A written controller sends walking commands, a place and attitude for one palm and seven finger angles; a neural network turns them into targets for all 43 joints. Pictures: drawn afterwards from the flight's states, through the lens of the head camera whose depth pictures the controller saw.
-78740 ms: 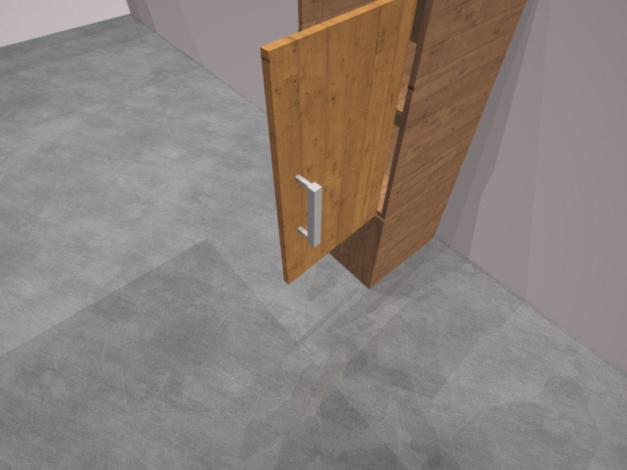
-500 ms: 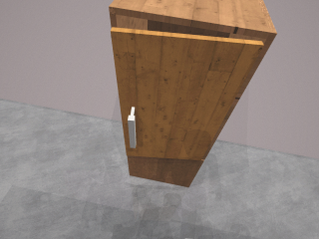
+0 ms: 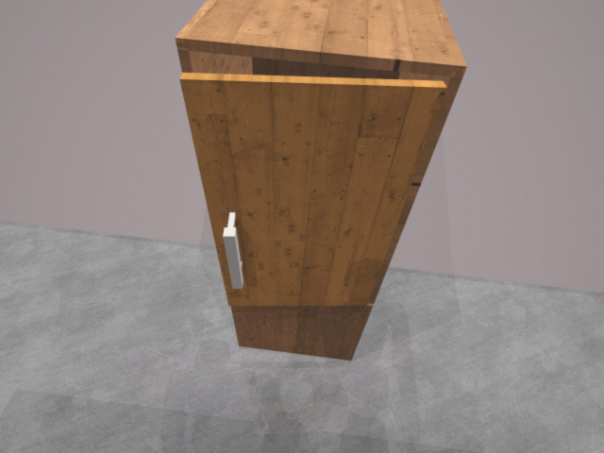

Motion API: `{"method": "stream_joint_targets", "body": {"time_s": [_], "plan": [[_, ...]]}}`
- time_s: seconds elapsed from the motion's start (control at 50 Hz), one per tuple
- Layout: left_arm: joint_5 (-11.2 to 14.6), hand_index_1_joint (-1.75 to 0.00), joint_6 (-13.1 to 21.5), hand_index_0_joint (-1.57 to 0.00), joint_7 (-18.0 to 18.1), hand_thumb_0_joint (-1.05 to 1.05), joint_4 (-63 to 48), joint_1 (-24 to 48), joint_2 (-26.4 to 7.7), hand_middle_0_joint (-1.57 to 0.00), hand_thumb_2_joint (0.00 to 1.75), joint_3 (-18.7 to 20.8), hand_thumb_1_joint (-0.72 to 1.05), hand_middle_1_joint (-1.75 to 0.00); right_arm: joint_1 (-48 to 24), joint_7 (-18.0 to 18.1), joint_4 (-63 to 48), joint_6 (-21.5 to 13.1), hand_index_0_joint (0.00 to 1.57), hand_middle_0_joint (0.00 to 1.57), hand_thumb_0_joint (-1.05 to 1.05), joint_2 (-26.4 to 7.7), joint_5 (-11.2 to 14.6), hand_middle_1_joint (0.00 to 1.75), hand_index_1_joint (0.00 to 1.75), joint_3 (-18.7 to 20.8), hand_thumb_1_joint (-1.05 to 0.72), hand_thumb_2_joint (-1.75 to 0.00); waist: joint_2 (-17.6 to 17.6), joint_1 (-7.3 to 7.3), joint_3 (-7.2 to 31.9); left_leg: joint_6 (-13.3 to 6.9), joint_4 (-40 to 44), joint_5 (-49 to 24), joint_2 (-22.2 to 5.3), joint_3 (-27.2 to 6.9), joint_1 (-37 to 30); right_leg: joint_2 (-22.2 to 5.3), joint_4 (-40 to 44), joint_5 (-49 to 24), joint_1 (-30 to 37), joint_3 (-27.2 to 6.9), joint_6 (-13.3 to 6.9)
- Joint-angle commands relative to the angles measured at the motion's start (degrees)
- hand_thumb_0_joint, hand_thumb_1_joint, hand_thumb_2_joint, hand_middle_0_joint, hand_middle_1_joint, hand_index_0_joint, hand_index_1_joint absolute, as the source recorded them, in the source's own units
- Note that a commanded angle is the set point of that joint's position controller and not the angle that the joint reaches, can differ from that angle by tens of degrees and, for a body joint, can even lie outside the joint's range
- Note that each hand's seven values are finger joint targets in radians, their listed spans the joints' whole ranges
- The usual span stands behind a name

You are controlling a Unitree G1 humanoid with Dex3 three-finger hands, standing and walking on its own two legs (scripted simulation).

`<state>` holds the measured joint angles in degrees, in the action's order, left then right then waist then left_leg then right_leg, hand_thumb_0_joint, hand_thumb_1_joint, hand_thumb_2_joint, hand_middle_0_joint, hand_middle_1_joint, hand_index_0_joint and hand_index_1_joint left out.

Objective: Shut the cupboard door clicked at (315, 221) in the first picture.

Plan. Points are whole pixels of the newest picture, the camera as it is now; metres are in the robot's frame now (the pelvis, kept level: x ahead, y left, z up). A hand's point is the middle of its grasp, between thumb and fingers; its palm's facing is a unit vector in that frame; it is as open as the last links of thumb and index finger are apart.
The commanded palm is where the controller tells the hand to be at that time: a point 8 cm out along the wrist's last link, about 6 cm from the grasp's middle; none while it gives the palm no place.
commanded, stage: look again from close up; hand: left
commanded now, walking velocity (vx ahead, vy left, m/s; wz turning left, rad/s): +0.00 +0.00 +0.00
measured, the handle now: (235, 252) +0.48 +0.15 -0.09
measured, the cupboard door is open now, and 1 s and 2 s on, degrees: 8 8 8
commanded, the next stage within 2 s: raise the hand and make a fist in 0.50 s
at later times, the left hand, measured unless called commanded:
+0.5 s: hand out of the picture +0.02 +0.19 -0.18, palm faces +0.00 -0.98 -0.22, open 7.4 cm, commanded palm none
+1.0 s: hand out of the picture +0.14 +0.18 -0.10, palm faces +0.10 -0.99 +0.00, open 6.3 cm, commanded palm +0.12 +0.24 -0.08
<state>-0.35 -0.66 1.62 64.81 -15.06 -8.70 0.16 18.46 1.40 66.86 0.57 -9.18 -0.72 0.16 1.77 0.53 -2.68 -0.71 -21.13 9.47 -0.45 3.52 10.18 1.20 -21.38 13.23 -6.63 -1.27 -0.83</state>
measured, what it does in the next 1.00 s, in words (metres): lowers itself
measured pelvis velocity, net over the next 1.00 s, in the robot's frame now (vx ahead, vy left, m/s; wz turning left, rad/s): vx -0.03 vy -0.02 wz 0.03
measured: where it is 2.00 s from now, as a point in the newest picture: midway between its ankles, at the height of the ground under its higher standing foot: outside the picture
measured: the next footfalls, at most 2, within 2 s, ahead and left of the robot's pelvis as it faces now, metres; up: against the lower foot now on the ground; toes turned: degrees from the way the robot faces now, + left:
none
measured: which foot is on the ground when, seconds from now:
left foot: down 0.00-1.00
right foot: down 0.00-1.00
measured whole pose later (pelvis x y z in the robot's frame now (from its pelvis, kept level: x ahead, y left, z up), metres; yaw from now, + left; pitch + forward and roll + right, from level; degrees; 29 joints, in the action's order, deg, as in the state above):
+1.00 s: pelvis -0.03 -0.02 -0.12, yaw +2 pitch +15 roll +0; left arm 16.7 31.5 -20.1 10.6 -25.7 -9.8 9.8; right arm 6.7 0.5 30.0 -14.7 -14.8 0.8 4.6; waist 1.5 -2.8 9.6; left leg 1.0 -71.4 28.9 -1.0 -0.1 57.4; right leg 0.7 -73.3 34.8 -53.2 3.6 -3.3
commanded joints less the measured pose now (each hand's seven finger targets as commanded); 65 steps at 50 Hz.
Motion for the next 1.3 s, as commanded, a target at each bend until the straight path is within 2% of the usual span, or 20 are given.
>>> {"method": "stream_joint_targets", "body": {"time_s": [0.0, 0.02, 0.22, 0.32, 0.56, 0.58, 0.6, 0.62, 0.64, 0.66, 0.7, 0.72, 0.78, 0.82, 0.9, 0.96, 1.04, 1.12, 1.2, 1.28], "plan": [[-0.5, -0.30, 3.4, -0.20, 2.2, 0.00, -3.8, -4.5, -9.3, -0.20, 0.90, 0.6, 0.90, -0.30, 0.2, -0.5, -7.5, -2.0, 0.20, 0.20, 0.00, -3.3, 0.0, 0.30, 0.30, 0.1, -0.90, -0.90, -8.5, 1.28, 0.6, 0.9, -5.9, 3.6, -3.8, -4.8, 1.6, -10.3, 1.9, -3.5, -7.1, -7.2, -2.9], [-0.3, -0.30, 3.2, -0.20, 1.7, 0.00, -4.7, -2.7, -8.6, -0.20, 0.90, 0.4, 0.90, -0.30, 2.5, -0.5, -7.2, -2.0, 0.20, 0.20, 0.00, -4.4, -0.2, 0.30, 0.30, 0.3, -0.90, -0.90, -8.9, 1.55, 1.9, 0.3, -5.2, 5.7, -4.1, -5.7, 2.7, -7.9, 0.0, 6.4, -8.1, -5.5, -3.3], [-0.5, -0.30, 2.1, -0.20, 0.8, 0.00, -5.0, -4.1, -5.3, -0.20, 0.90, -0.5, 0.90, -0.30, 1.7, -0.4, -9.2, -2.2, 0.20, 0.20, 0.00, -6.2, -0.3, 0.30, 0.30, 0.6, -0.90, -0.90, 0.4, -0.20, -3.2, -2.1, 1.1, 10.8, -5.0, -9.3, 7.0, -4.5, -3.0, 8.6, -10.8, -4.1, -2.2], [-0.5, -0.30, 2.5, -0.20, 0.8, 0.00, -5.3, -4.0, -6.3, -0.20, 0.90, -0.4, 0.90, -0.30, 0.6, -0.4, -8.1, -2.6, 0.20, 0.20, 0.00, -6.7, -0.1, 0.30, 0.30, 0.7, -0.90, -0.90, 2.8, -0.21, -1.6, -2.1, 0.2, 4.1, -4.7, -7.6, 3.5, -5.3, -2.5, 3.6, -10.3, -4.7, -1.9], [-0.6, -0.30, 2.5, -0.20, 0.6, 0.00, -4.7, -1.7, -9.9, -0.20, 0.90, 0.5, 0.90, -0.30, -4.6, 0.1, -7.0, -3.1, 0.20, 0.20, 0.00, -9.3, 0.1, 0.30, 0.30, 1.0, -0.90, -0.90, -1.6, -0.56, 1.4, -2.0, -1.3, -7.4, -5.4, -5.9, -1.3, -6.2, -2.2, -7.4, -6.3, -4.8, -1.4], [-1.3, -0.30, 3.2, -0.20, 2.9, 0.00, -3.4, -7.2, -7.3, -0.20, 0.90, 0.4, 0.90, -0.30, -6.3, -0.2, -10.2, -2.9, 0.20, 0.20, 0.00, -8.8, 0.7, 0.30, 0.30, 1.0, -0.90, -0.90, 1.4, -1.48, 2.8, -0.5, -12.3, -17.3, -7.2, -4.7, -0.7, -8.6, -1.4, -23.2, -5.5, -6.0, 0.1], [6.1, -0.30, 18.9, -0.20, 4.1, 0.00, -97.8, 42.1, -41.5, -0.20, 0.90, 25.6, 0.90, -0.30, 0.1, 5.0, -25.0, -13.6, 0.20, 0.20, 0.00, -19.7, 2.0, 0.30, 0.30, 3.8, -0.90, -0.90, -3.4, 6.73, 23.5, -1.6, -13.3, -20.6, -3.4, -6.2, -18.2, -3.1, -15.8, -24.1, -7.3, 1.3, 0.2], [7.1, -0.32, 14.2, -0.22, 4.2, 0.00, -76.8, 0.7, -10.8, -0.22, 0.90, 1.8, 0.90, -0.32, -5.3, 6.2, -25.3, -18.1, 0.20, 0.20, 0.00, -12.4, 4.2, 0.30, 0.30, 0.6, -0.90, -0.90, -23.4, 1.19, 31.8, -0.8, -10.8, -29.0, -4.0, -7.5, -23.3, -0.5, -21.5, -7.5, -14.4, 4.9, 0.4], [10.5, -0.34, 6.6, -0.24, 4.4, 0.00, -74.8, -13.8, 1.2, -0.24, 0.90, -1.2, 0.90, -0.34, -6.6, 4.8, -27.0, -20.0, 0.20, 0.20, 0.00, -9.9, 3.1, 0.30, 0.30, 1.3, -0.90, -0.90, -24.4, -0.22, 26.6, 1.9, -6.9, -34.2, -3.6, -7.2, -16.6, -0.2, -22.7, 1.4, -15.6, 6.8, 0.2], [9.0, -0.36, 6.9, -0.25, 4.9, 0.00, -70.1, -5.1, -2.1, -0.25, 0.90, 0.9, 0.90, -0.36, -5.3, 2.8, -26.2, -21.0, 0.20, 0.20, 0.00, -9.8, 3.1, 0.30, 0.30, 2.2, -0.90, -0.90, -11.1, 3.01, 12.5, 2.2, -8.0, -25.0, -3.4, -8.3, -4.5, -1.2, -19.9, 3.5, -21.1, 5.7, 0.5], [9.7, -0.40, 12.1, -0.29, 1.7, 0.00, -58.3, -11.3, -0.7, -0.29, 0.90, 4.3, 0.90, -0.40, -7.4, 0.9, -29.8, -21.0, 0.20, 0.20, 0.00, -11.4, 1.8, 0.30, 0.30, 4.5, -0.90, -0.90, 1.5, 1.35, -0.6, 1.7, -15.0, -1.2, -0.7, -7.3, 13.7, -1.3, -14.6, 2.7, -26.6, 7.5, -0.2], [11.0, -0.42, 16.8, -0.31, -0.9, 0.00, -52.0, -17.0, -0.2, -0.31, 0.90, 6.5, 0.90, -0.42, -8.9, 0.3, -31.2, -20.7, 0.20, 0.20, 0.00, -10.9, 1.4, 0.30, 0.30, 4.6, -0.90, -0.90, 10.5, 0.23, -1.4, 1.4, -19.0, 4.1, 0.3, -7.0, 20.7, -1.3, -16.3, 5.6, -30.2, 7.5, -0.2], [14.3, -0.48, 33.2, -0.36, -13.2, 0.00, -50.4, -26.4, -1.3, -0.36, 0.90, 11.9, 0.90, -0.48, -10.9, -1.9, -34.5, -19.6, 0.20, 0.20, 0.00, -10.6, 0.4, 0.30, 0.30, 6.2, -0.90, -0.90, 13.4, -5.04, 12.4, 2.2, -32.0, -4.4, 2.0, -4.2, 28.8, -1.5, -31.9, -14.3, -30.9, 4.9, -0.2], [15.3, -0.52, 41.0, -0.40, -20.6, 0.00, -51.7, -22.8, -4.1, -0.40, 0.90, 12.8, 0.90, -0.52, -12.6, -2.5, -37.7, -19.4, 0.20, 0.20, 0.00, -10.6, 0.5, 0.30, 0.30, 6.6, -0.90, -0.90, 6.7, -5.26, 16.6, 2.2, -38.1, 0.6, 2.5, -3.4, 35.5, -2.0, -37.5, -8.9, -35.4, 1.3, -0.4], [19.8, -0.60, 37.2, -0.47, -23.0, 0.00, -63.8, -13.6, -10.1, -0.47, 0.90, 16.9, 0.90, -0.60, -14.4, -1.0, -45.8, -17.6, 0.20, 0.20, 0.00, -10.8, 2.0, 0.30, 0.30, 6.1, -0.90, -0.90, -3.3, -5.61, 22.2, 0.6, -43.5, 10.8, 2.9, -1.7, 41.6, -3.0, -34.3, 11.7, -37.1, -7.1, -0.1], [20.1, -0.66, 37.8, -0.53, -19.7, 0.00, -78.5, -2.8, -12.7, -0.53, 0.90, 16.9, 0.90, -0.66, -12.4, 0.7, -46.8, -17.8, 0.20, 0.20, 0.00, -10.7, 2.1, 0.30, 0.30, 5.5, -0.90, -0.90, -3.2, -2.52, 24.4, -0.7, -46.8, 15.0, 1.1, -3.6, 42.8, -2.1, -32.9, 23.3, -41.7, -8.4, 0.2], [18.6, -0.74, 39.4, -0.60, -19.3, 0.00, -84.1, 3.1, -12.0, -0.60, 0.90, 11.9, 0.90, -0.74, -9.5, 2.7, -44.1, -18.8, 0.20, 0.20, 0.00, -10.8, 1.6, 0.30, 0.30, 4.1, -0.90, -0.90, -2.1, 2.38, 23.7, -1.8, -51.1, 13.6, -0.2, -5.3, 43.8, -1.5, -34.3, 18.0, -46.2, -8.0, 1.1], [19.9, -0.82, 33.0, -0.68, -22.7, 0.00, -74.9, -2.7, -10.5, -0.68, 0.90, 11.3, 0.90, -0.82, -9.4, 3.9, -43.0, -18.7, 0.20, 0.20, 0.00, -11.2, 2.5, 0.30, 0.30, 3.7, -0.90, -0.90, -1.4, 1.21, 22.6, -1.5, -50.0, 15.4, -0.2, -5.8, 46.3, -1.1, -34.1, 21.7, -46.3, -5.8, 0.8], [20.7, -0.90, 25.3, -0.75, -21.7, 0.00, -73.9, -9.3, -12.0, -0.75, 0.90, 15.5, 0.90, -0.90, -10.1, 3.7, -44.3, -17.3, 0.20, 0.20, 0.00, -10.0, 3.2, 0.30, 0.30, 3.7, -0.90, -0.90, -0.8, -2.64, 27.8, -1.2, -47.0, 11.5, 0.2, -6.0, 45.1, -1.9, -34.5, 15.5, -39.2, -5.1, 1.4], [19.6, -0.98, 25.3, -0.82, -17.0, 0.00, -75.6, -10.5, -11.1, -0.82, 0.90, 16.8, 0.90, -0.98, -10.9, 3.0, -44.4, -16.2, 0.20, 0.20, 0.00, -8.8, 2.5, 0.30, 0.30, 3.8, -0.90, -0.90, -0.7, -3.63, 27.3, -0.7, -45.2, 9.3, -0.1, -6.3, 44.1, -1.6, -36.9, 10.2, -38.9, -2.5, 1.1]]}}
